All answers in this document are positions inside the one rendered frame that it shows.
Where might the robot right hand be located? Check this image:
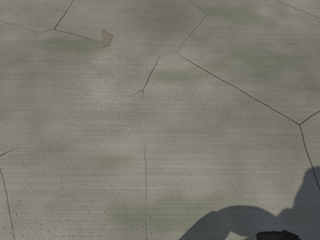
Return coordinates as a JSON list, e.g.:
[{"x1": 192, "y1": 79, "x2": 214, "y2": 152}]
[{"x1": 256, "y1": 230, "x2": 301, "y2": 240}]

